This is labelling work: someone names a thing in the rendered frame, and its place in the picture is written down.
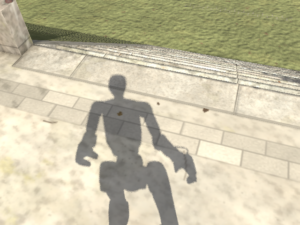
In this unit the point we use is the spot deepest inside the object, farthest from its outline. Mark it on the stairs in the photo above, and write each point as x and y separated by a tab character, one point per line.
209	66

